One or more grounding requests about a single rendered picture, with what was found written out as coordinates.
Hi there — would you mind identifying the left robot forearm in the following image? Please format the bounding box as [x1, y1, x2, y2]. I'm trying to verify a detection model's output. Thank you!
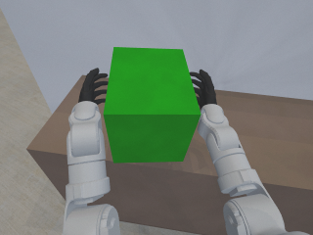
[62, 101, 111, 235]

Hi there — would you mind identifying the pedestal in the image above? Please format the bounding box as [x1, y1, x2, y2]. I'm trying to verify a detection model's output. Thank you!
[26, 74, 313, 235]

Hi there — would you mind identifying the carton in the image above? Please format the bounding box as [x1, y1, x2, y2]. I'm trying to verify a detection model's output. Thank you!
[103, 47, 201, 164]

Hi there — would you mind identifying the right robot forearm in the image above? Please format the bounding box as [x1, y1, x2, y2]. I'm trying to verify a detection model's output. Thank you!
[198, 104, 286, 229]

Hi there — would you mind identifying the right robot upper arm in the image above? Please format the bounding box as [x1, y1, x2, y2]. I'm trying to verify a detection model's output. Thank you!
[223, 194, 310, 235]

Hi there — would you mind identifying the robot left hand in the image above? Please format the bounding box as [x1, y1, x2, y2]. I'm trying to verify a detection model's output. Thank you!
[78, 68, 109, 105]

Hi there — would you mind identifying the left robot upper arm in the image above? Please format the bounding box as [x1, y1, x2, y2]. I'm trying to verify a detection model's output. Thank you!
[63, 204, 120, 235]

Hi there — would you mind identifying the robot right hand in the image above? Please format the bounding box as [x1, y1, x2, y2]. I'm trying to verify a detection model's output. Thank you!
[189, 70, 217, 110]

